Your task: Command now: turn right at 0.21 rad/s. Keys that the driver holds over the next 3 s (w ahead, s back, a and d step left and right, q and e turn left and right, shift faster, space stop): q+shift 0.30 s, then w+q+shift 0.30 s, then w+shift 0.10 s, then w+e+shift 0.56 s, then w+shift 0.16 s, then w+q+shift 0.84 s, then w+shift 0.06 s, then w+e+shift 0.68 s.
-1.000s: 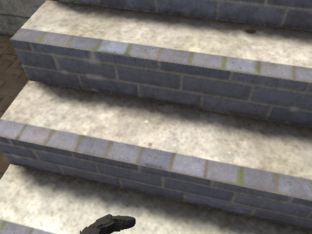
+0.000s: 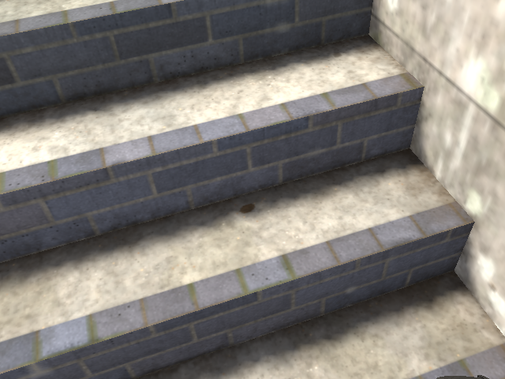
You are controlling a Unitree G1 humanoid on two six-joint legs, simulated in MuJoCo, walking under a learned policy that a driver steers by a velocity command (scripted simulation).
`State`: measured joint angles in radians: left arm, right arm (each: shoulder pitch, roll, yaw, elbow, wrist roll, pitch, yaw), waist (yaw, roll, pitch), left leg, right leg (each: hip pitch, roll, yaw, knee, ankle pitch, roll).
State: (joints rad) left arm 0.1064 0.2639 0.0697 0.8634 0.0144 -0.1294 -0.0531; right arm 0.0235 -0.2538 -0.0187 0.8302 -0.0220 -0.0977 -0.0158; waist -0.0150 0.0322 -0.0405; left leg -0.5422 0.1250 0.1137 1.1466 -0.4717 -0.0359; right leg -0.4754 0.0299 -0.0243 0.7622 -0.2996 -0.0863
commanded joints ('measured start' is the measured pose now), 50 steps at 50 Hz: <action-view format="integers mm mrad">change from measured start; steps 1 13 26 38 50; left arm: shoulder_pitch -141 -168 -183 -257 238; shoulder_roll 130 141 -59 -108 -109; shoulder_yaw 19 -7 -86 -115 -17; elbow -81 -180 -197 -516 30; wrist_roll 5 17 77 7 -5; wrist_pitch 23 -11 47 92 27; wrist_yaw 26 70 37 63 56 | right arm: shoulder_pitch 83 153 412 283 -15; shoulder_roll -72 -31 8 -60 202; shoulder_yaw -11 -13 4 -89 70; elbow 42 -24 48 -39 -365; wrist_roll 38 -14 -48 62 -67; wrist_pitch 11 -5 35 -37 -13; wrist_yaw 38 75 70 -13 21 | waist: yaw -11 30 -58 66 -37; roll -77 -123 94 115 19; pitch -34 -58 -88 0 136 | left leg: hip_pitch -360 -48 227 15 -707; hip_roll -46 -35 -11 12 -100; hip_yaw -272 -113 -697 -370 -189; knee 543 -222 -754 -1199 1085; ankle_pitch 101 19 -84 910 324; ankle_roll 12 -21 376 283 132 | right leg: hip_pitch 84 269 -682 -71 6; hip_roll -284 -351 8 -51 -44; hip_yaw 492 50 76 -129 473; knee -411 -395 1158 583 -373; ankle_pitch -132 25 35 -320 -117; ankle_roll -163 -145 -19 -60 -157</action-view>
